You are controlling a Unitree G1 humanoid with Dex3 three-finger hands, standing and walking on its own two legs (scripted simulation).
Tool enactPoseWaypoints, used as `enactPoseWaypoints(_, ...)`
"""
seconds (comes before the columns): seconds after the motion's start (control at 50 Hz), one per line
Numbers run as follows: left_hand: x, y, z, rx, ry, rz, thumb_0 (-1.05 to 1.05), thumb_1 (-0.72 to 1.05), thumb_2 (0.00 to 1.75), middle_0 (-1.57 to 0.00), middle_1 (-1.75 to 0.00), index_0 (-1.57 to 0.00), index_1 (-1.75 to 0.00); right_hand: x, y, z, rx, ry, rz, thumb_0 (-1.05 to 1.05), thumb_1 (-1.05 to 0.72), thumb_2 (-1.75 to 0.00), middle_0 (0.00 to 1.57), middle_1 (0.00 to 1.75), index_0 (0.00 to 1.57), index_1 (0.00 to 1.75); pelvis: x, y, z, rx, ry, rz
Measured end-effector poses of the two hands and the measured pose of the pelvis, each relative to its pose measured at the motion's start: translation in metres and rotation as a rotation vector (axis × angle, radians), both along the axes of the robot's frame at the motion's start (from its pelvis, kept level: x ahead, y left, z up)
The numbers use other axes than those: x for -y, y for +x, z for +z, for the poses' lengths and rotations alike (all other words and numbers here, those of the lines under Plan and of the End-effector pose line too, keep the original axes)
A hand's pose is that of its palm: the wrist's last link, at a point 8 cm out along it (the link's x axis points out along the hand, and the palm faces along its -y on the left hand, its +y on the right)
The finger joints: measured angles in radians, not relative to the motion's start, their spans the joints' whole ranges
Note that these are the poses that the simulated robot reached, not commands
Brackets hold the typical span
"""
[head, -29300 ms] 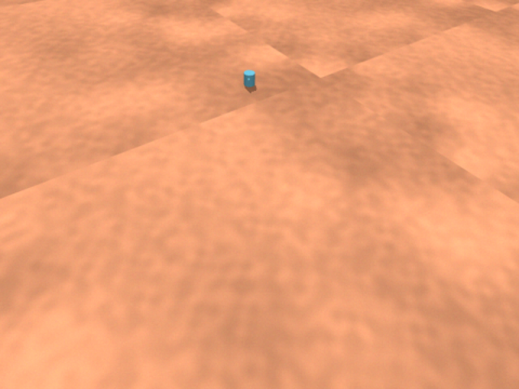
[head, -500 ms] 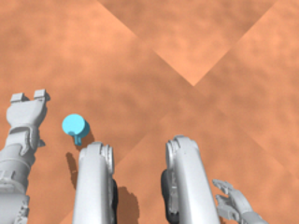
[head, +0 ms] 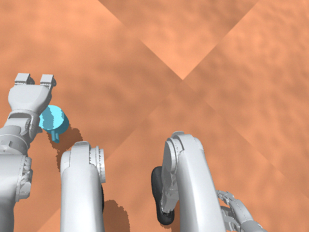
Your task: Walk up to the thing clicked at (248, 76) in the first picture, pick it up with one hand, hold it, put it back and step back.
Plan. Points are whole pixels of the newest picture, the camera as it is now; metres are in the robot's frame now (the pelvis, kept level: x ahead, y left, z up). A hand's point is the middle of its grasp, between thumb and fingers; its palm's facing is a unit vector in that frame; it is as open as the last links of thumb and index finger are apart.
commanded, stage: home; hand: left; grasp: from above
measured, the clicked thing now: (54, 125) +0.42 +0.25 -0.30
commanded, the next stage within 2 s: none
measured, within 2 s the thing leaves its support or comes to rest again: neither
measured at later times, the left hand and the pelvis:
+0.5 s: hand (14, 120) +0.36 +0.25 +0.00, palm faces -0.38 -0.45 -0.81, open 9.4 cm; pelvis +0.02 +0.00 +0.12, yaw +1 degrees
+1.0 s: hand out of the picture +0.26 +0.21 +0.22, palm faces +0.00 -0.92 -0.38, open 7.5 cm; pelvis +0.05 +0.00 +0.30, yaw +5 degrees
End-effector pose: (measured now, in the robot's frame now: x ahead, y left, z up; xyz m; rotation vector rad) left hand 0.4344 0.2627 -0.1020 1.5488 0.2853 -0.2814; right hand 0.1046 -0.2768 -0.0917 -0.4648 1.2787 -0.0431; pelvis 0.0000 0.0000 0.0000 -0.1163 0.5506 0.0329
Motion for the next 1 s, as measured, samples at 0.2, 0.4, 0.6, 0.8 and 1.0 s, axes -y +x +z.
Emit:
enactPoseWaypoints(0.2,-0.003,0.036,0.025,-0.018,0.048,0.158,0.0,-0.42,0.97,-0.15,-0.92,-0.14,-0.92,-0.021,-0.079,-0.01,-0.171,0.141,-0.183,0.0,-0.9,-0.89,0.2,0.3,0.2,0.3,0.001,0.013,0.009,-0.054,0.008,-0.014)
enactPoseWaypoints(0.4,-0.011,-0.024,0.11,-0.118,-0.19,0.262,0.0,0.11,0.92,-0.22,-0.58,-0.21,-0.59,-0.011,-0.028,0.057,-0.065,0.136,-0.17,0.01,-0.9,-0.89,0.2,0.3,0.2,0.3,0.004,0.024,0.084,-0.068,0.028,-0.005)
enactPoseWaypoints(0.6,-0.015,-0.101,0.195,-0.075,-0.463,0.425,0.0,0.7,0.91,-0.22,-0.36,-0.21,-0.36,-0.006,0.104,0.162,0.319,0.053,-0.024,0.01,-0.9,-0.89,0.2,0.3,0.2,0.3,0.0,0.023,0.157,0.009,0.026,0.027)
enactPoseWaypoints(0.8,-0.003,-0.165,0.274,-0.142,-0.736,0.661,0.01,0.85,0.9,-0.21,-0.3,-0.21,-0.3,-0.056,0.165,0.257,0.575,0.164,0.046,0.01,-0.9,-0.89,0.2,0.3,0.2,0.3,0.002,0.03,0.228,0.112,0.047,0.041)
enactPoseWaypoints(1.0,0.013,-0.192,0.354,-0.149,-0.961,0.859,0.01,0.89,0.9,-0.21,-0.3,-0.21,-0.3,-0.071,0.143,0.319,0.588,0.191,-0.027,0.01,-0.9,-0.89,0.21,0.3,0.2,0.3,0.001,0.053,0.297,0.217,0.062,0.054)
